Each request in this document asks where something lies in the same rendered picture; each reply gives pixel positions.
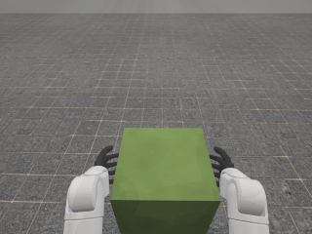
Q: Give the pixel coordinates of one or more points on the right robot hand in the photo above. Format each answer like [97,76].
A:
[224,162]

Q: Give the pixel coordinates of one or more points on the carton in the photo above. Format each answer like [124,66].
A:
[164,182]

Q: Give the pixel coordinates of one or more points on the left robot forearm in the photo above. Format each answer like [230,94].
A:
[84,209]

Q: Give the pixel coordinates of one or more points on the right robot forearm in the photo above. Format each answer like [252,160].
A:
[246,203]

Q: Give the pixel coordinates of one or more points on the left robot hand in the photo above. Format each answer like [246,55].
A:
[102,159]

